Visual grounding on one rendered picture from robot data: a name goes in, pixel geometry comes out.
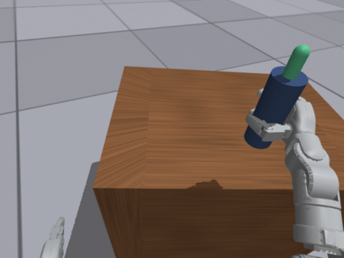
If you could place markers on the right robot hand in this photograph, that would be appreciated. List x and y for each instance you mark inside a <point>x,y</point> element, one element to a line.
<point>301,119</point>

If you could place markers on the right robot arm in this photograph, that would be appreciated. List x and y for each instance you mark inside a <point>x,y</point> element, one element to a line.
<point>316,197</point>

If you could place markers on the bottle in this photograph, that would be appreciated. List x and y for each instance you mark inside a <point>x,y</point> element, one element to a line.
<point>283,88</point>

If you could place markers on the left robot hand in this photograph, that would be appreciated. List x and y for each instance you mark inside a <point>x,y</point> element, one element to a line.
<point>53,248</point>

